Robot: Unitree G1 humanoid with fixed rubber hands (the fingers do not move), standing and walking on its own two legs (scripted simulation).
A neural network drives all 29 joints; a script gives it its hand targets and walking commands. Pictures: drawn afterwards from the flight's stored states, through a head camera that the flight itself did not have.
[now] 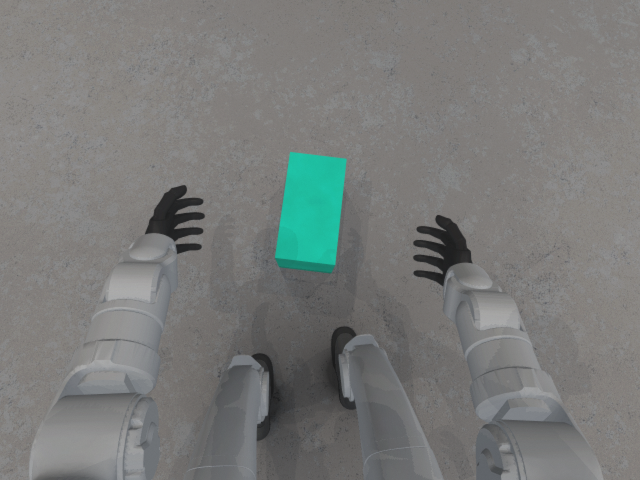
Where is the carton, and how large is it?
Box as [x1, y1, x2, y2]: [275, 152, 346, 272]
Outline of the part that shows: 290,152 275,258 278,265 281,267 331,272 335,262 346,159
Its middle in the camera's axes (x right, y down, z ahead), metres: -0.02 -0.06 +1.03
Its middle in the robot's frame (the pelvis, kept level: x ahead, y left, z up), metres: +0.57 -0.04 -0.61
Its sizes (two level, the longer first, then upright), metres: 0.275 0.145 0.154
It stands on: the floor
